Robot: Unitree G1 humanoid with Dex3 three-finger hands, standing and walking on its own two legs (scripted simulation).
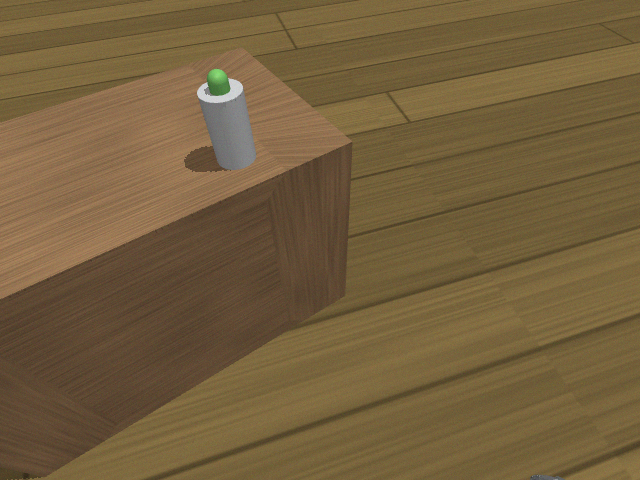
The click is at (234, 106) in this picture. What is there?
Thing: necked bottle
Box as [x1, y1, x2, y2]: [197, 69, 255, 169]
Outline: 213,69 208,73 207,81 199,87 197,95 218,163 221,166 228,169 242,168 250,164 255,158 255,150 243,89 238,81 229,79 225,73 219,69
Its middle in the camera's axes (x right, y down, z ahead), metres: -0.19 -0.25 +0.78
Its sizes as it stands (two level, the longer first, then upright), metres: 0.088 0.088 0.202
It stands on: a support 0.70 m high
